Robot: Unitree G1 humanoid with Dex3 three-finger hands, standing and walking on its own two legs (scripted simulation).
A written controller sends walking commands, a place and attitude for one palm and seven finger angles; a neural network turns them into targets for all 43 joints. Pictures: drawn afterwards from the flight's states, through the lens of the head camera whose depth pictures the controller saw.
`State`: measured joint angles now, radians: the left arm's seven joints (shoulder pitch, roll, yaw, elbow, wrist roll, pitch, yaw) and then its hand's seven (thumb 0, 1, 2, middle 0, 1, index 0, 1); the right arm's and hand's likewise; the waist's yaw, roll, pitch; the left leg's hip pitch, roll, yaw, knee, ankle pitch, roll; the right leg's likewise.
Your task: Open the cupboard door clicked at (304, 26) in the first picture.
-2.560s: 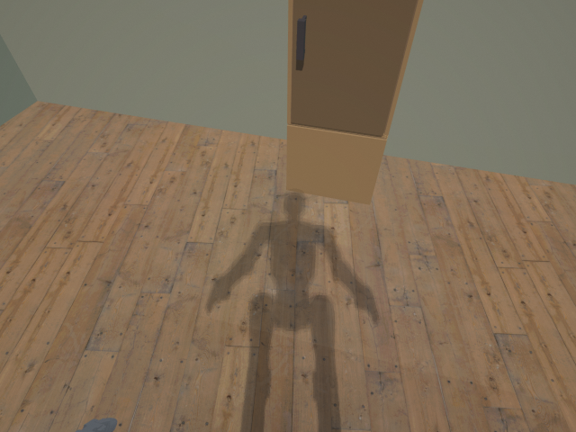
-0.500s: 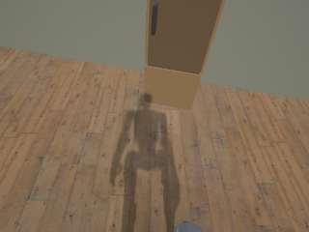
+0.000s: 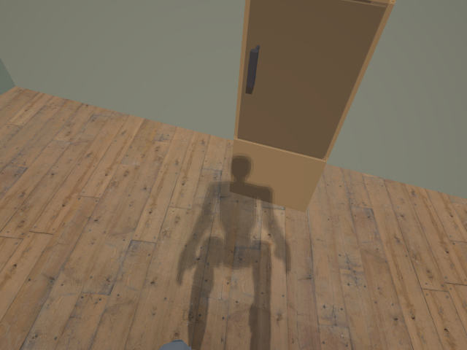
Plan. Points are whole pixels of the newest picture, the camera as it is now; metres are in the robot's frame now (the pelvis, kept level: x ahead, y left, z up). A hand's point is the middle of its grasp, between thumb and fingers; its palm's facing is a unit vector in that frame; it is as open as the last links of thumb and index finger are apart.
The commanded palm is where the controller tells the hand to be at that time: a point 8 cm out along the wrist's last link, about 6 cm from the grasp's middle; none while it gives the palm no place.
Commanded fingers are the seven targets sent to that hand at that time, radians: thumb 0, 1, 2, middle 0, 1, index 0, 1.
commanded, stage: turn to face it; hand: left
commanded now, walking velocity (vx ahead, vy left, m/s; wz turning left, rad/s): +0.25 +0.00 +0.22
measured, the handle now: (254, 66) +1.01 -0.02 +0.02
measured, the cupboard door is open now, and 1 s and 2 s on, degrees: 0 0 0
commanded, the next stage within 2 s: take the last steps up to it in 0.70 s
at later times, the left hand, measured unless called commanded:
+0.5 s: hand (140, 329) +0.20 +0.20 -0.18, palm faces -0.06 -0.98 -0.20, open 7.3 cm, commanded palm none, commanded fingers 0.00 0.90 0.90 -0.20 -0.30 -0.20 -0.30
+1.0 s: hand (158, 277) +0.31 +0.18 -0.17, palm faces -0.20 -0.97 -0.16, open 7.4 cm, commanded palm none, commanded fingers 0.00 0.90 0.90 -0.20 -0.30 -0.20 -0.30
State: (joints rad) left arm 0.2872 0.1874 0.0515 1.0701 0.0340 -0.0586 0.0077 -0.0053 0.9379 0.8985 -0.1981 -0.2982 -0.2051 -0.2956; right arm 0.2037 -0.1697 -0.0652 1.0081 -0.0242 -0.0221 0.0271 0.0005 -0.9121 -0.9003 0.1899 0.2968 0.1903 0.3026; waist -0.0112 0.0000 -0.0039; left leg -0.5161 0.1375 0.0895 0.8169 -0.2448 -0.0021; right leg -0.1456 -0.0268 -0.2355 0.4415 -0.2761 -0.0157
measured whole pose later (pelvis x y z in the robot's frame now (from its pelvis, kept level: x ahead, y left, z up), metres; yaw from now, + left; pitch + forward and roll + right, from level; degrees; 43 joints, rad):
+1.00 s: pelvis +0.20 +0.02 +0.00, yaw -14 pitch +0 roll -1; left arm 0.22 0.19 0.08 1.01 0.03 0.05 -0.01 0.00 0.90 0.90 -0.20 -0.30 -0.20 -0.30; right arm 0.28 -0.15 -0.03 1.01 -0.04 -0.02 -0.02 0.00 -0.91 -0.90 0.20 0.30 0.20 0.30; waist -0.02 -0.02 -0.01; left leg -0.22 0.07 0.08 0.53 -0.31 0.00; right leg -0.40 0.02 -0.04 0.84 -0.41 -0.02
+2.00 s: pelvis +0.42 -0.09 +0.00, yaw -18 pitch -1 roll +0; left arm 0.19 0.19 0.06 1.02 0.02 0.04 0.03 0.01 0.92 0.90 -0.20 -0.30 -0.20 -0.30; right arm 0.15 -0.16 -0.05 1.05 -0.02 0.02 -0.03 -0.01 -0.93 -0.90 0.20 0.30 0.20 0.30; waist 0.00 0.00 0.09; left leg -0.24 0.06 0.16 0.50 -0.24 0.02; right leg -0.36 -0.05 -0.06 0.76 -0.40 0.02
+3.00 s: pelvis +0.38 -0.07 +0.01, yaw -18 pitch -1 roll +0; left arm 0.27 0.13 0.00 1.15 0.01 0.01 0.03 0.01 0.92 0.90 -0.20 -0.30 -0.20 -0.30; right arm 0.27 -0.14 0.00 1.15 -0.01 0.00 -0.03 0.00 -0.91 -0.90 0.20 0.30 0.20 0.30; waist 0.00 0.01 0.03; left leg -0.14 0.02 0.05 0.41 -0.26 -0.01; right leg -0.19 -0.02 -0.04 0.43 -0.23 0.00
